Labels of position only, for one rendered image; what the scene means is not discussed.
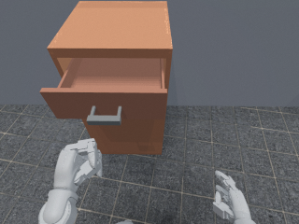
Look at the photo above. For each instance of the left robot forearm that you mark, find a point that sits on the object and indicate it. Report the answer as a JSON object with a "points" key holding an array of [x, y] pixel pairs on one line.
{"points": [[60, 207]]}

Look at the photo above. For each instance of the handle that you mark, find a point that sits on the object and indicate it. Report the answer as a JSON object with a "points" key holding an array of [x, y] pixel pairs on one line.
{"points": [[111, 120]]}

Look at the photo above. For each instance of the cabinet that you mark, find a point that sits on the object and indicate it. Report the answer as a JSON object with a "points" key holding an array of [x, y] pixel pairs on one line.
{"points": [[123, 30]]}

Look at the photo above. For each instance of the drawer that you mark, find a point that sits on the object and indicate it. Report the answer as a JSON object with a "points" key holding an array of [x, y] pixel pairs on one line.
{"points": [[135, 84]]}

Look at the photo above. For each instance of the robot left hand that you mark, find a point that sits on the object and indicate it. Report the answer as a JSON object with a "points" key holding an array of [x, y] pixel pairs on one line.
{"points": [[66, 175]]}

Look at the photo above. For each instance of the robot right hand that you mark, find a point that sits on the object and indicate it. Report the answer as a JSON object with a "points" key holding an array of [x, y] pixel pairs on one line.
{"points": [[234, 205]]}

